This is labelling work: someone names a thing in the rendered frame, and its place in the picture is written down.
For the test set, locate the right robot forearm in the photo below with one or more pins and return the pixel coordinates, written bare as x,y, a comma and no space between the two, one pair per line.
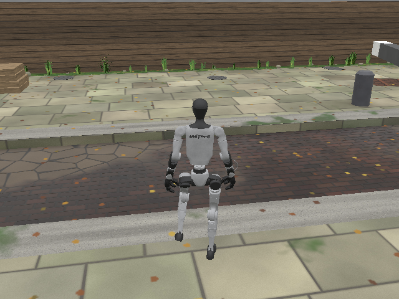
229,166

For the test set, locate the left robot forearm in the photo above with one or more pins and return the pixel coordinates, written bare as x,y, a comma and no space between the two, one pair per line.
171,167

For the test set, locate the robot right hand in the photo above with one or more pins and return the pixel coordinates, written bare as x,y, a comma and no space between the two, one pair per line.
226,180

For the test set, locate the robot right upper arm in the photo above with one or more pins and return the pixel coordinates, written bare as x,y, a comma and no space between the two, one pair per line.
218,131

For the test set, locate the robot left foot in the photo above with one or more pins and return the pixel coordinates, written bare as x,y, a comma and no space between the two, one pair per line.
179,236

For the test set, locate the right robot shin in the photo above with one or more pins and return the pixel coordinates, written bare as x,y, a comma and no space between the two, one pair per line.
212,227

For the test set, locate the robot left hand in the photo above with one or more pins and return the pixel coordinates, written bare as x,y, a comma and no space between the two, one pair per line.
170,182

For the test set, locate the robot left upper arm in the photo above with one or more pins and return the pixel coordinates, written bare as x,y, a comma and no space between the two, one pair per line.
177,141

